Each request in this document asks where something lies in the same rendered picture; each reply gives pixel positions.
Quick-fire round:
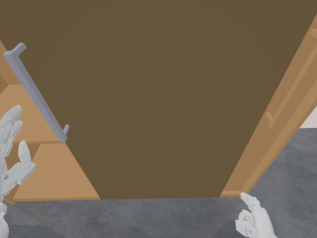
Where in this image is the right robot hand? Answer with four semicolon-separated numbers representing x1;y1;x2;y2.
235;192;274;238

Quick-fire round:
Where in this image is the left robot hand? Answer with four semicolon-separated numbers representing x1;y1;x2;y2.
0;105;36;202

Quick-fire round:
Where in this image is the handle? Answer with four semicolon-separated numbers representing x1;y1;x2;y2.
3;43;69;142
268;45;317;129

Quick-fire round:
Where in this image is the wardrobe door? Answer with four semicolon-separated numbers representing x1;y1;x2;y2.
223;14;317;191
0;0;317;200

